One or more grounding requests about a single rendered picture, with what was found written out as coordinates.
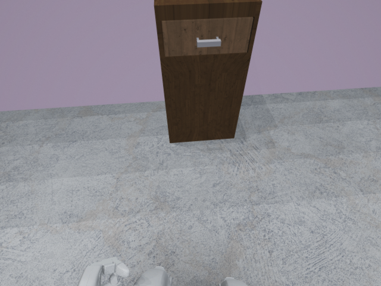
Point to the drawer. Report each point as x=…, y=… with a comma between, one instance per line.
x=180, y=35

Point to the cabinet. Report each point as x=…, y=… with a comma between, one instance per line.
x=203, y=93

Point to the robot left hand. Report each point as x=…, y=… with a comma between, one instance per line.
x=91, y=276

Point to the handle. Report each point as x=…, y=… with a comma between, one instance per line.
x=208, y=42

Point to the left robot thigh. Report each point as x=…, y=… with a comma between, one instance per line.
x=154, y=277

